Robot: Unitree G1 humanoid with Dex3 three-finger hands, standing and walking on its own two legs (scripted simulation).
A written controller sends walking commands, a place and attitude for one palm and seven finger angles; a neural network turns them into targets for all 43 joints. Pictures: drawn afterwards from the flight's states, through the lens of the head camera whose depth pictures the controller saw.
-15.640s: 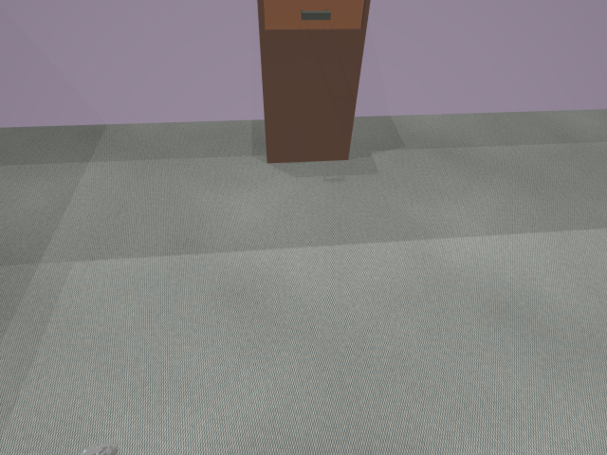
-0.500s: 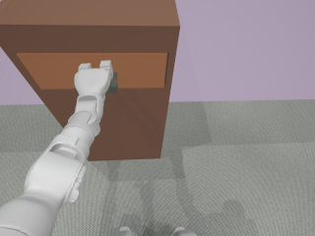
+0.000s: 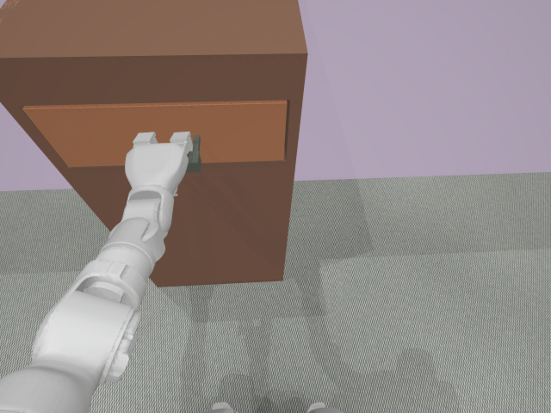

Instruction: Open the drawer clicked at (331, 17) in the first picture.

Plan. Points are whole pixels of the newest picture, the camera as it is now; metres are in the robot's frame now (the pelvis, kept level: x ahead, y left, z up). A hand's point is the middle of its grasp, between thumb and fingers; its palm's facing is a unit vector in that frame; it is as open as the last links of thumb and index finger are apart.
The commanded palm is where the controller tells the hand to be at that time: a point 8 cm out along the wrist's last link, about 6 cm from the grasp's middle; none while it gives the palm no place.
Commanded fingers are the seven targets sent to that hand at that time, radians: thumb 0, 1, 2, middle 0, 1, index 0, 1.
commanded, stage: pull the drawer open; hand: left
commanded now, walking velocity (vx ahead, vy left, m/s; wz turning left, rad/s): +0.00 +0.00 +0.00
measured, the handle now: (166, 152) +0.53 +0.15 +0.03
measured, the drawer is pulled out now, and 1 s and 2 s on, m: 0.00 0.06 0.24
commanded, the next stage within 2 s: none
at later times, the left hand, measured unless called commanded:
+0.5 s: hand (165, 208) +0.43 +0.15 +0.01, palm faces -0.01 -0.04 -1.00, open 5.9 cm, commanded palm +0.41 +0.15 +0.07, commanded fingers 0.00 0.90 0.90 -0.40 -1.35 -0.40 -1.35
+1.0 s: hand (164, 219) +0.41 +0.15 +0.01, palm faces -0.01 -0.07 -1.00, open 5.8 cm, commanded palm +0.35 +0.15 +0.07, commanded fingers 0.00 0.90 0.90 -0.40 -1.35 -0.40 -1.35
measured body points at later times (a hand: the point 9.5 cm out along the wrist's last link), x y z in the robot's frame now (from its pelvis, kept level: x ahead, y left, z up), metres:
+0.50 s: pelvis +0.01 -0.01 +0.01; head +0.08 -0.02 +0.45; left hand +0.43 +0.15 +0.06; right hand +0.12 -0.26 -0.13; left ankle +0.00 +0.09 -0.70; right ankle -0.03 -0.11 -0.70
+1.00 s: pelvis +0.00 -0.01 +0.01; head +0.06 -0.03 +0.45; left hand +0.41 +0.15 +0.06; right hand +0.04 -0.27 -0.13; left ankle +0.00 +0.09 -0.70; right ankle -0.03 -0.11 -0.70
